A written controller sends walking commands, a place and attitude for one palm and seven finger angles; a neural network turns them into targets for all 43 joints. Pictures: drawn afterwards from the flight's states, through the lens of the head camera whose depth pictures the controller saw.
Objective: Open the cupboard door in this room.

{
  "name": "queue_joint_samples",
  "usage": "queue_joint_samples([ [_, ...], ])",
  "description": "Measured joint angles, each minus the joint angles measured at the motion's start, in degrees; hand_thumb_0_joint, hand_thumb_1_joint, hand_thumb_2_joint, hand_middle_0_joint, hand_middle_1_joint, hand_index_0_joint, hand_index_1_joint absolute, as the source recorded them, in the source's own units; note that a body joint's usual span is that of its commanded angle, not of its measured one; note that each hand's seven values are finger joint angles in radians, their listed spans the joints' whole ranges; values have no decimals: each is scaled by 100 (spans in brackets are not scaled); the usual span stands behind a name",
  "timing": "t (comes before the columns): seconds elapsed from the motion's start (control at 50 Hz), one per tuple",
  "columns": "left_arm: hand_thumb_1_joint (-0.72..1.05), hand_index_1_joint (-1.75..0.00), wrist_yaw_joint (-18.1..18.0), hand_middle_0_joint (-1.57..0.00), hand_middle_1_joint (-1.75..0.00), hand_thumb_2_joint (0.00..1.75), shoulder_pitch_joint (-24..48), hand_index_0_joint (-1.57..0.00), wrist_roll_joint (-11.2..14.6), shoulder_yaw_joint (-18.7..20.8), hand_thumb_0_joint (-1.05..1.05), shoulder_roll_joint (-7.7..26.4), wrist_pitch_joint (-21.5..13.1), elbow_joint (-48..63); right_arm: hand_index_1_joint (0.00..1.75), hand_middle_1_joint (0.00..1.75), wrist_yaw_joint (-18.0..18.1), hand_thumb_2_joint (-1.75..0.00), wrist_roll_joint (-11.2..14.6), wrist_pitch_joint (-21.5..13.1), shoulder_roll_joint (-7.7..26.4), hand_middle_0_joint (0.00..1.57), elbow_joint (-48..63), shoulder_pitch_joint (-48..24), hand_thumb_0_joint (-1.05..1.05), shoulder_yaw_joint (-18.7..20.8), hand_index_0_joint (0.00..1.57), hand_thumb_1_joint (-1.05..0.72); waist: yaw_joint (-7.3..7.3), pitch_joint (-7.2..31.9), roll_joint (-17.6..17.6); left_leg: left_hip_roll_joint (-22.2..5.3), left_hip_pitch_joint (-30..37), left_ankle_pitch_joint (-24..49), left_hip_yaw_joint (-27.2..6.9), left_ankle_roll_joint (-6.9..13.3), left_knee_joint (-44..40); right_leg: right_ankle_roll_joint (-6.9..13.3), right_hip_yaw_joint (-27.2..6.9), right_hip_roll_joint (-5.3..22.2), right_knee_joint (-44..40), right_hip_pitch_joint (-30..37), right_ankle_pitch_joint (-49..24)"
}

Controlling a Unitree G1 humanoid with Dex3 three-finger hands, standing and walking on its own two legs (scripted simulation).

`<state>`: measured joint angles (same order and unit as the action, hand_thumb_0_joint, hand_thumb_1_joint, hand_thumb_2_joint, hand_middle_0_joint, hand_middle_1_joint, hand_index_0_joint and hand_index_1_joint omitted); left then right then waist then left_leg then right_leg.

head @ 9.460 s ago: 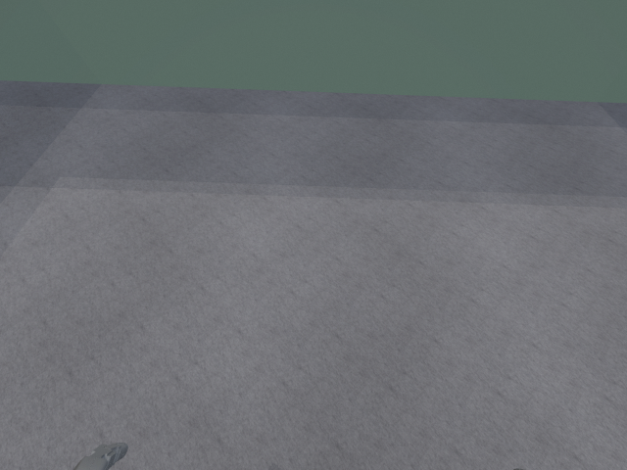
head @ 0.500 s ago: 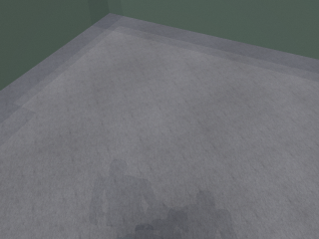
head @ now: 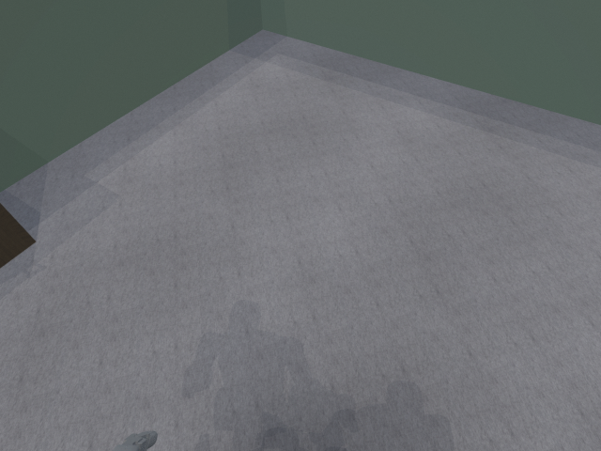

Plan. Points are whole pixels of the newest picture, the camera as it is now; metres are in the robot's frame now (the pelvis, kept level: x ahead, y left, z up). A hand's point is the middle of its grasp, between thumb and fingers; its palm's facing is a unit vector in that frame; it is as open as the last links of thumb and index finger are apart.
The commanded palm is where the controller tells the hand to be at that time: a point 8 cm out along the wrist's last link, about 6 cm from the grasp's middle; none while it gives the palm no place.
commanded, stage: turn or walk to find it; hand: left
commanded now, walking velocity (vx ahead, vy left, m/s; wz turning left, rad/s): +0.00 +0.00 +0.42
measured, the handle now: out of the picture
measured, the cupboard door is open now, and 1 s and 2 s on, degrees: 0 0 0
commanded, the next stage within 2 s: stand and wait in 1.16 s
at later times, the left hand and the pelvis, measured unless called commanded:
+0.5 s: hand out of the picture -0.05 +0.17 -0.16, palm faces +0.29 -0.92 -0.26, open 7.4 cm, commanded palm none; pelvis -0.04 -0.03 +0.00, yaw +15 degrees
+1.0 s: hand out of the picture -0.06 +0.21 -0.16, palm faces +0.43 -0.86 -0.27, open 7.4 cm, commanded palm none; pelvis -0.07 -0.02 +0.00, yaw +25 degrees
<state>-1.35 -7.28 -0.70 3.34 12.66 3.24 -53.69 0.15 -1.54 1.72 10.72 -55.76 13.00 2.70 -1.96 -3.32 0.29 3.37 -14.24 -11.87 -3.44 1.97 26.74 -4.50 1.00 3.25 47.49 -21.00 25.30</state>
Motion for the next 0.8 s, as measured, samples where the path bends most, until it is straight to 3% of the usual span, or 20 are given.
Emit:
queue_joint_samples([
  [0.06, 91, -30, 4, -19, -30, 90, 78, -20, 23, -45, 0, -86, -83, 98, 30, 30, -9, -90, 6, 50, 71, 20, -43, 115, 1, 52, 20, -90, -59, 8, 90, 51, -214, -6, -137, -116, 189, 75, 42, -112, -966, 395, -406],
  [0.1, 90, -30, -9, -19, -30, 90, 85, -20, 0, -72, 0, -182, -178, 132, 30, 30, -19, -90, 46, 87, 156, 20, -82, 179, 1, 105, 20, -90, -68, -6, 245, 28, -418, -156, -260, -181, 524, 318, 171, -199, -1517, 631, -813],
  [0.16, 90, -30, -16, -20, -30, 90, -33, -20, -34, -139, 0, -314, -229, 177, 30, 30, -32, -90, 38, 212, 256, 20, -145, 248, 1, 191, 20, -90, -74, 3, 322, 81, -947, -1257, -179, -273, 2066, 629, 390, -121, -1495, 683, -791],
  [0.22, 90, -30, -29, -20, -30, 90, -205, -20, -30, -149, 0, -381, -200, 136, 30, 30, -83, -90, 6, 289, 343, 20, -183, 262, 1, 255, 20, -90, -47, 30, 291, -42, -1335, -1137, -18, -362, 3477, 665, 525, -14, -1736, 830, -896],
  [0.3, 90, -30, -25, -20, -30, 90, -373, -20, -36, -157, 0, -406, -208, 33, 30, 30, -116, -90, 3, 292, 410, 20, -193, 274, 1, 287, 20, -90, -49, 26, 253, -322, -1432, -750, 11, -516, 4128, 678, 757, 76, -1940, 912, -1015],
  [0.38, 90, -30, -31, -20, -30, 90, -517, -20, -59, -137, 0, -395, -242, -35, 30, 30, -112, -90, 7, 318, 419, 20, -253, 223, 1, 266, 20, -91, 46, 1, 163, -511, -1184, -855, 46, -617, 3792, 677, 965, 177, -1969, 891, -1036],
  [0.48, 90, -30, -7, -20, -30, 90, -656, -20, -115, -98, 0, -271, -249, -131, 30, 30, -93, -90, 51, 304, 375, 19, -255, -34, 1, 191, 19, -91, 223, -87, 11, -588, -682, -1335, 313, -615, 2598, 603, 1196, 355, -1816, 772, -996],
  [0.54, 90, -30, 2, -20, -30, 90, -723, -20, -130, -51, 0, -139, -227, -205, 30, 30, -79, -90, 91, 221, 323, 19, -163, -254, 1, 130, 19, -91, 327, -139, -107, -535, -334, -1362, 529, -546, 1710, 512, 1309, 485, -1590, 640, -926],
  [0.58, 90, -30, 6, -20, -30, 90, -788, -20, -105, -16, 0, -42, -188, -262, 30, 30, -85, -90, 105, 125, 304, 19, -62, -362, 1, 96, 19, -91, 342, -125, -149, -493, 6, -829, 653, -485, 847, 413, 1401, 570, -1317, 524, -814],
  [0.6, 90, -30, 7, -20, -30, 90, -831, -20, -76, 4, 0, 13, -150, -278, 30, 30, -88, -90, 96, 58, 293, 19, -14, -400, 1, 86, 19, -91, 341, -92, -171, -469, 115, -649, 659, -290, 549, 354, 1415, 622, -1077, 409, -720],
  [0.66, 90, -30, -24, -20, -30, 90, -828, -20, -59, 61, 0, 215, 54, -384, 30, 30, -77, -90, 60, -26, 107, 20, 51, -527, 1, 14, 20, -91, 404, -88, -407, -346, 86, -777, 683, -61, 702, 188, 772, 520, 140, -43, 307],
  [0.72, 91, -30, 2, -19, -30, 90, -757, -20, -58, 80, 0, 256, 134, -448, 30, 30, -16, -90, 38, -49, 22, 20, 91, -515, 1, -53, 20, -90, 367, 3, -338, -354, 192, -633, 548, -49, 441, 98, 458, 331, 1048, -352, 206],
  [0.8, 91, -30, 48, -19, -30, 90, -577, -20, -40, 55, 0, 226, 46, -331, 30, 30, 6, -90, 45, -69, -11, 20, 87, -491, 1, -100, 20, -90, 343, 5, -238, -292, 288, -372, 385, -16, 96, 7, 209, 256, 1277, -480, -88],
])
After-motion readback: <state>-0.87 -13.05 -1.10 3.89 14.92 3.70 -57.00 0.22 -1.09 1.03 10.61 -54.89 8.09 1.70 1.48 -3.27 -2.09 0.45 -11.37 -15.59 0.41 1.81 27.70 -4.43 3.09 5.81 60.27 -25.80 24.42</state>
